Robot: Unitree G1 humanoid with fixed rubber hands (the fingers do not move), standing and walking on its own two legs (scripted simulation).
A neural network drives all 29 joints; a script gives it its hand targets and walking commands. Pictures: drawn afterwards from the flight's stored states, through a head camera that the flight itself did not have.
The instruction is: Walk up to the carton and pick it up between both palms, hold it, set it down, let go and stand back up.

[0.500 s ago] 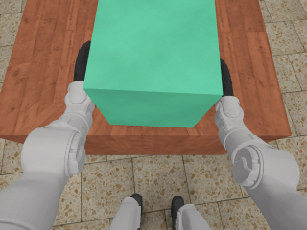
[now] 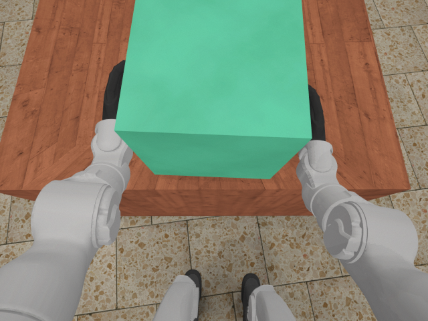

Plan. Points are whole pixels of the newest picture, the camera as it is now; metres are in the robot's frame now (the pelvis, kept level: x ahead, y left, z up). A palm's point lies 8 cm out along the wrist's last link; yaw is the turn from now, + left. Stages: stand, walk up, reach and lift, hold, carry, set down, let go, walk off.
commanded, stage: reach and lift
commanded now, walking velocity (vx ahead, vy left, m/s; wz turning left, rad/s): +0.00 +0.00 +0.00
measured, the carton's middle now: (215, 88) +0.53 +0.05 -0.02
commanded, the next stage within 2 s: none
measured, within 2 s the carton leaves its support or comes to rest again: leaves its support in 1.60 s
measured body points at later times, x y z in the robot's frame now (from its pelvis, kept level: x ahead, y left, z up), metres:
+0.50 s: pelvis +0.00 +0.00 +0.00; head +0.19 +0.01 +0.41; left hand +0.47 +0.22 +0.00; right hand +0.47 -0.13 -0.02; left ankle +0.00 +0.10 -0.68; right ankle +0.00 -0.13 -0.68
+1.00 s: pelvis -0.01 +0.00 +0.00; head +0.17 +0.01 +0.41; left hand +0.44 +0.22 -0.01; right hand +0.45 -0.13 -0.02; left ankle +0.00 +0.10 -0.68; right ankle +0.00 -0.13 -0.68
